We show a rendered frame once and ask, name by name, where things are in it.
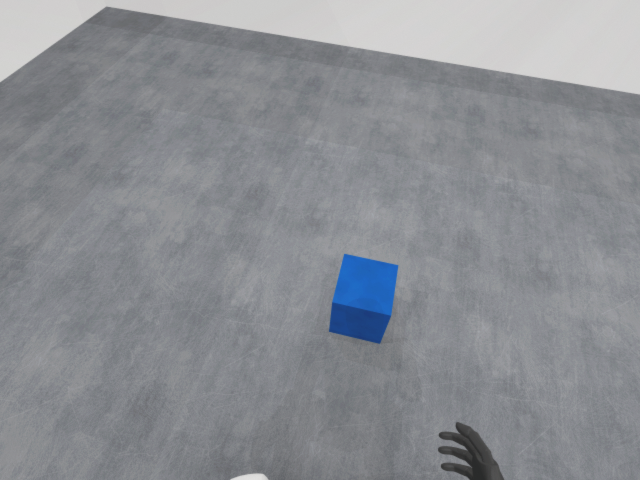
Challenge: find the right robot hand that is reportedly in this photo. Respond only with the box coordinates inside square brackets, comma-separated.
[438, 422, 504, 480]

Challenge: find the carton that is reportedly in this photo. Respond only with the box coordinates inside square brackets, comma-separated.
[329, 254, 398, 344]

